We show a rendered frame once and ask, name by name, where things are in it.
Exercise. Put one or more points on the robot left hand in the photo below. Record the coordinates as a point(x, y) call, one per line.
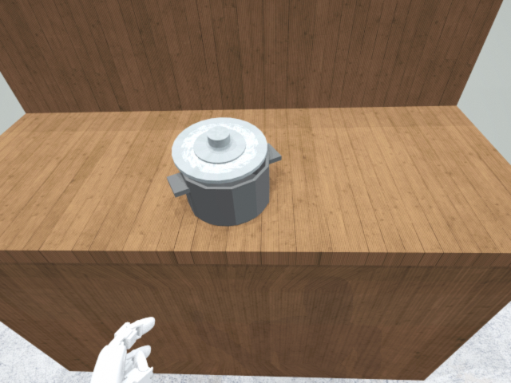
point(115, 365)

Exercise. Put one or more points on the pot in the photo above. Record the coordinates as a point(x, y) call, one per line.
point(228, 204)

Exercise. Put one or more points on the lid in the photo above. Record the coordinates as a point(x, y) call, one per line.
point(196, 159)

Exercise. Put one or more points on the table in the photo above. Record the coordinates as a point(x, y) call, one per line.
point(386, 242)

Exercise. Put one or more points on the knob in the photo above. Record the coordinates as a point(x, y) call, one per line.
point(218, 137)

